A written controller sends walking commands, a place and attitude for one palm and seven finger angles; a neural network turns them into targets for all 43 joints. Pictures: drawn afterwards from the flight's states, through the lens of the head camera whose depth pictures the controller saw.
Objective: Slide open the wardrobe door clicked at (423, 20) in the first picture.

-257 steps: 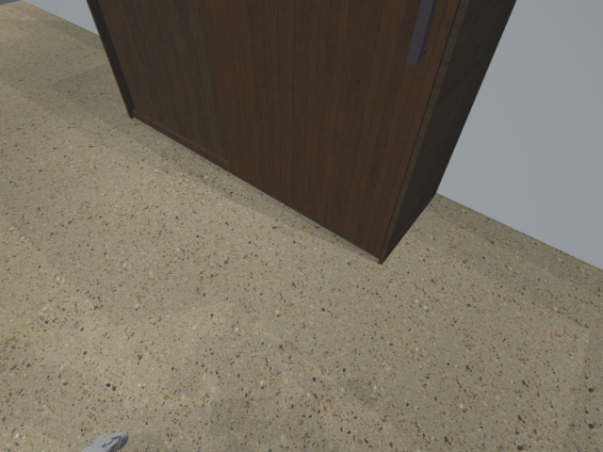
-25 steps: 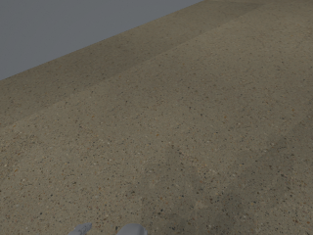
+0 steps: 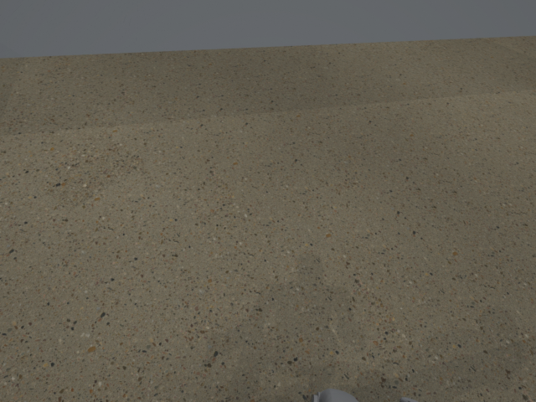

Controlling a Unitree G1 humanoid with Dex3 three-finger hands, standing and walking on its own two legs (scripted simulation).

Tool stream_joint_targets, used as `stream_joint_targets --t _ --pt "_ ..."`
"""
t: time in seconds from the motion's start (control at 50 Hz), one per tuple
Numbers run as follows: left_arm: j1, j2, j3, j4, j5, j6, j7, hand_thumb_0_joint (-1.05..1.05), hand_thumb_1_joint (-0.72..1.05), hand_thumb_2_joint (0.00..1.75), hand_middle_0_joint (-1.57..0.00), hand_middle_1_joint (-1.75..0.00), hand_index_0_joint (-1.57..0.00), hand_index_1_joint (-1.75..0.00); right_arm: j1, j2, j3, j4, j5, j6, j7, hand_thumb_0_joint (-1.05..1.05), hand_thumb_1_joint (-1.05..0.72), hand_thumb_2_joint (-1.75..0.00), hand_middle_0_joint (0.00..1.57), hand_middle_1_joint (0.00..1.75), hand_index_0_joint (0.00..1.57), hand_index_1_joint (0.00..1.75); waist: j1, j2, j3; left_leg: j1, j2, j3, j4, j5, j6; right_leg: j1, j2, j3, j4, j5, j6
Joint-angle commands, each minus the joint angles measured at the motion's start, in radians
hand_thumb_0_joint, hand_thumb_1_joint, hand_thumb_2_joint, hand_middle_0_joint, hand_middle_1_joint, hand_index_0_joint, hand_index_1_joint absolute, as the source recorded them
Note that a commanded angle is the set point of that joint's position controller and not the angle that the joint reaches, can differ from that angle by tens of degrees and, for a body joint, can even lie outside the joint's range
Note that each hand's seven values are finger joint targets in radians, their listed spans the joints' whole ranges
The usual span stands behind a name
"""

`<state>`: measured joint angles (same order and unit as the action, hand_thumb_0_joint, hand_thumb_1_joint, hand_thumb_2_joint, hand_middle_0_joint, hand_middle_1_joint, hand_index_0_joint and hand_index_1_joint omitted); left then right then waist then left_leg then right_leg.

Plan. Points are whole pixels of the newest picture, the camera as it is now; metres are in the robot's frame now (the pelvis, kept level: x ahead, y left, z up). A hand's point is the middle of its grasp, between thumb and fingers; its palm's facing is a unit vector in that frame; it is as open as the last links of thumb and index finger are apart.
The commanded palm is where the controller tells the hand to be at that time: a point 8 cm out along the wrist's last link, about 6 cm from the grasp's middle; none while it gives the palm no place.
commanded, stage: walk to a spot facing it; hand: right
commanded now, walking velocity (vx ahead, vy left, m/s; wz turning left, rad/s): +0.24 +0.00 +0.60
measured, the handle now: out of the picture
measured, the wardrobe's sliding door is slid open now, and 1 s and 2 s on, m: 0.00 0.00 0.00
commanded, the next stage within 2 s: turn to face it in 0.78 s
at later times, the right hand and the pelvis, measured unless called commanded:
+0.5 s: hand out of the picture +0.15 -0.27 -0.18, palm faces -0.22 +0.96 -0.18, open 7.3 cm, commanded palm none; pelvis +0.09 -0.07 +0.01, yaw +18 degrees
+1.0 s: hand (313, 276) +0.38 -0.07 -0.16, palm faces -0.57 +0.79 -0.24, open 7.3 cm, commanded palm none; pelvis +0.16 +0.00 -0.01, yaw +35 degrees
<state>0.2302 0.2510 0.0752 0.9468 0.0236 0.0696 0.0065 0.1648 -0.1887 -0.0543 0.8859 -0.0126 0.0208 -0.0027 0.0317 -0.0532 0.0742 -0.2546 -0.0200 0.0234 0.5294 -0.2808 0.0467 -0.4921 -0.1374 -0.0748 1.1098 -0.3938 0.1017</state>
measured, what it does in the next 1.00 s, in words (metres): walks ahead, turning left: right foot, then left foot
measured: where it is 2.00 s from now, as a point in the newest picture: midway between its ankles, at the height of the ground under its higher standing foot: outside the picture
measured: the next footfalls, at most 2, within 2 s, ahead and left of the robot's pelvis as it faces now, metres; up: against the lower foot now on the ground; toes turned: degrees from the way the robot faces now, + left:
right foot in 0.34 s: +0.14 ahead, -0.14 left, +0.00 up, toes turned +7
left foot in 0.88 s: +0.16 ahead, +0.11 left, +0.00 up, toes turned +38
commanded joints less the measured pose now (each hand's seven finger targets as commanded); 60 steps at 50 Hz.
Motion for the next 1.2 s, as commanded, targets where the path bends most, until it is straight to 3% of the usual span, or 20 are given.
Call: stream_joint_targets --t 0.0,0.1,0.2,0.28,0.3,0.32,0.34,0.4,0.48,0.54,0.74,0.82,0.84,0.86,0.88,0.9,0.92,0.96,1.02,1.18 --pt "-0.035 0.077 0.017 -0.096 0.010 -0.033 -0.002 0.00 0.90 0.90 -0.20 -0.30 -0.20 -0.30 0.058 -0.204 -0.057 -0.044 0.000 -0.028 -0.005 0.00 -0.90 -0.90 0.20 0.30 0.20 0.30 -0.043 0.198 -0.075 0.118 0.225 -0.278 -0.261 0.131 0.097 -0.101 0.001 0.036 -0.025 0.072 0.015" --pt "-0.128 0.078 0.016 -0.140 0.008 -0.054 -0.012 0.00 0.90 0.90 -0.20 -0.30 -0.20 -0.30 0.127 -0.221 -0.061 -0.018 -0.004 -0.044 0.003 0.00 -0.90 -0.90 0.20 0.30 0.20 0.30 -0.079 0.169 -0.051 0.159 0.234 -0.391 -0.293 -0.028 0.136 -0.132 0.022 0.047 -0.155 0.050 0.008" --pt "-0.159 0.061 0.009 -0.170 -0.003 -0.077 -0.013 0.00 0.90 0.90 -0.20 -0.30 -0.20 -0.30 0.127 -0.231 -0.065 -0.014 -0.009 -0.046 0.003 0.00 -0.90 -0.90 0.20 0.30 0.20 0.30 -0.084 0.202 -0.048 0.099 0.228 -0.439 -0.264 0.008 0.142 0.000 0.072 0.047 -0.352 0.000 -0.017" --pt "0.007 0.072 0.007 -0.126 -0.010 -0.099 0.006 0.00 0.90 0.90 -0.20 -0.30 -0.20 -0.30 0.064 -0.211 -0.065 -0.025 -0.002 -0.035 0.006 0.00 -0.90 -0.90 0.20 0.30 0.20 0.30 -0.001 0.171 -0.088 -0.106 0.122 -0.385 -0.109 0.025 0.063 0.395 0.117 0.011 -0.670 0.139 -0.034" --pt "0.109 0.135 0.016 -0.094 -0.008 -0.108 0.017 0.00 0.90 0.90 -0.20 -0.30 -0.20 -0.30 0.054 -0.158 -0.052 -0.038 0.003 -0.032 0.010 0.00 -0.90 -0.90 0.20 0.30 0.20 0.30 0.046 0.012 -0.139 -0.231 0.030 -0.300 0.053 -0.064 0.019 0.576 -0.006 0.112 -0.754 0.081 -0.052" --pt "0.173 0.245 0.039 -0.085 0.006 -0.108 0.018 0.00 0.90 0.90 -0.20 -0.30 -0.20 -0.30 0.078 -0.091 -0.040 -0.053 0.014 -0.029 0.022 0.00 -0.90 -0.90 0.20 0.30 0.20 0.30 0.063 -0.292 -0.164 -0.436 -0.090 -0.136 0.343 -0.323 -0.047 0.663 -0.296 0.454 -0.869 -0.091 -0.133" --pt "0.153 0.252 0.035 -0.103 -0.002 -0.093 0.017 0.00 0.90 0.90 -0.20 -0.30 -0.20 -0.30 0.059 -0.129 -0.047 -0.062 -0.001 -0.028 0.023 0.00 -0.90 -0.90 0.20 0.30 0.20 0.30 0.055 -0.220 -0.104 -0.441 -0.004 -0.092 0.495 -0.319 -0.060 0.530 -0.396 0.512 -0.914 -0.186 -0.196" --pt "-0.008 0.123 -0.006 -0.130 0.002 -0.102 0.022 0.00 0.90 0.90 -0.20 -0.30 -0.20 -0.30 0.091 -0.142 -0.067 -0.006 -0.020 -0.007 0.043 0.00 -0.90 -0.90 0.20 0.30 0.20 0.30 -0.026 -0.093 0.039 -0.374 0.060 -0.062 0.638 -0.124 -0.081 0.296 -0.250 0.252 -0.941 -0.021 -0.147" --pt "0.059 0.075 -0.020 -0.087 -0.007 -0.114 0.033 0.00 0.90 0.90 -0.20 -0.30 -0.20 -0.30 0.140 -0.089 -0.057 0.016 -0.014 0.012 0.039 0.00 -0.90 -0.90 0.20 0.30 0.20 0.30 -0.041 -0.110 -0.022 -0.347 0.057 -0.028 0.696 -0.016 -0.112 0.376 -0.171 0.005 -0.826 0.586 -0.109" --pt "0.094 0.074 -0.014 -0.063 -0.009 -0.113 0.035 0.00 0.90 0.90 -0.20 -0.30 -0.20 -0.30 0.112 -0.076 -0.054 0.006 -0.011 0.022 0.036 0.00 -0.90 -0.90 0.20 0.30 0.20 0.30 -0.036 -0.091 -0.051 -0.380 0.067 -0.004 0.669 -0.001 -0.123 0.445 -0.184 -0.051 -0.783 0.747 -0.142" --pt "0.175 0.082 0.015 0.010 0.005 -0.090 0.025 0.00 0.90 0.90 -0.20 -0.30 -0.20 -0.30 -0.111 -0.055 -0.034 -0.071 -0.012 0.021 0.034 0.00 -0.90 -0.90 0.20 0.30 0.20 0.30 0.025 -0.122 -0.008 -0.313 0.077 0.087 0.304 -0.062 -0.097 0.499 -0.236 -0.130 -0.703 0.780 -0.200" --pt "0.150 0.123 0.032 -0.002 -0.006 -0.087 0.014 0.00 0.90 0.90 -0.20 -0.30 -0.20 -0.30 0.032 -0.097 -0.044 -0.049 -0.015 -0.013 0.023 0.00 -0.90 -0.90 0.20 0.30 0.20 0.30 -0.056 -0.090 -0.137 -0.044 0.013 0.121 0.044 0.026 -0.045 0.503 -0.232 -0.203 -0.434 0.993 -0.140" --pt "0.152 0.117 0.029 -0.017 -0.017 -0.085 0.005 0.00 0.90 0.90 -0.20 -0.30 -0.20 -0.30 0.139 -0.160 -0.055 -0.018 -0.019 -0.030 0.015 0.00 -0.90 -0.90 0.20 0.30 0.20 0.30 -0.111 0.006 -0.204 0.212 0.071 0.044 -0.062 0.238 -0.009 0.319 -0.215 -0.218 -0.222 0.843 -0.089" --pt "0.142 0.040 0.008 -0.061 -0.023 -0.080 0.000 0.00 0.90 0.90 -0.20 -0.30 -0.20 -0.30 0.242 -0.271 -0.076 0.010 -0.019 -0.045 -0.001 0.00 -0.90 -0.90 0.20 0.30 0.20 0.30 -0.145 0.289 -0.294 0.485 0.364 -0.378 -0.053 0.790 0.117 -0.026 -0.017 -0.214 0.053 -0.051 -0.017" --pt "0.077 0.034 0.005 -0.092 -0.026 -0.072 0.015 0.00 0.90 0.90 -0.20 -0.30 -0.20 -0.30 0.264 -0.319 -0.087 0.028 0.007 -0.035 -0.016 0.00 -0.90 -0.90 0.20 0.30 0.20 0.30 -0.146 0.298 -0.342 0.483 0.464 -0.438 -0.043 1.068 0.222 -0.098 0.034 -0.053 0.216 -0.298 -0.016" --pt "0.053 0.032 0.005 -0.094 -0.024 -0.066 0.022 0.00 0.90 0.90 -0.20 -0.30 -0.20 -0.30 0.209 -0.285 -0.079 0.017 0.011 -0.026 -0.026 0.00 -0.90 -0.90 0.20 0.30 0.20 0.30 -0.120 0.193 -0.269 0.431 0.430 -0.338 -0.053 0.961 0.230 -0.128 -0.008 0.035 0.235 -0.228 -0.024" --pt "0.042 0.021 -0.001 -0.096 -0.018 -0.062 0.019 0.00 0.90 0.90 -0.20 -0.30 -0.20 -0.30 0.145 -0.256 -0.074 -0.010 0.010 -0.024 -0.028 0.00 -0.90 -0.90 0.20 0.30 0.20 0.30 -0.103 0.228 -0.242 0.375 0.373 -0.325 -0.081 0.826 0.192 -0.147 -0.020 0.052 0.216 -0.153 -0.019" --pt "0.007 0.042 0.006 -0.074 -0.007 -0.045 0.016 0.00 0.90 0.90 -0.20 -0.30 -0.20 -0.30 0.036 -0.198 -0.052 -0.034 0.010 -0.021 -0.029 0.00 -0.90 -0.90 0.20 0.30 0.20 0.30 -0.054 0.150 -0.125 0.145 0.294 -0.244 -0.137 0.676 0.133 -0.062 -0.036 0.053 0.144 -0.047 -0.010" --pt "0.059 0.026 0.004 -0.059 -0.003 -0.025 0.017 0.00 0.90 0.90 -0.20 -0.30 -0.20 -0.30 -0.017 -0.198 -0.048 -0.048 -0.002 -0.027 -0.023 0.00 -0.90 -0.90 0.20 0.30 0.20 0.30 -0.001 0.143 -0.085 0.016 0.242 -0.195 -0.165 0.601 0.117 -0.003 -0.009 0.047 0.043 -0.004 0.003" --pt "-0.084 0.039 0.003 -0.133 -0.011 -0.043 0.015 0.00 0.90 0.90 -0.20 -0.30 -0.20 -0.30 0.036 -0.216 -0.063 -0.053 -0.010 -0.018 -0.011 0.00 -0.90 -0.90 0.20 0.30 0.20 0.30 -0.042 0.218 -0.113 0.046 0.195 -0.310 -0.135 0.505 0.131 0.034 0.060 0.038 -0.227 0.006 0.004"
